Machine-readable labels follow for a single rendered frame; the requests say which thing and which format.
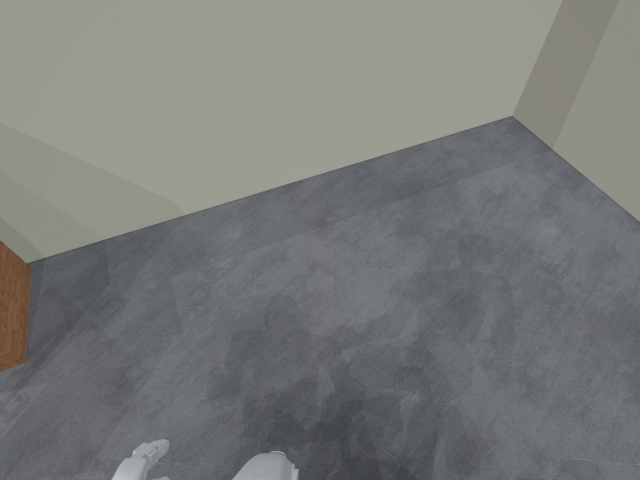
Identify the cupboard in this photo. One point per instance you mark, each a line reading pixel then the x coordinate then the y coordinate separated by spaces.
pixel 15 283

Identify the left robot hand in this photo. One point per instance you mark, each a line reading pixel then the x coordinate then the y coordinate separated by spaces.
pixel 143 458

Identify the robot left thigh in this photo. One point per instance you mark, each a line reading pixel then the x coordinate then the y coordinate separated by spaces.
pixel 268 466

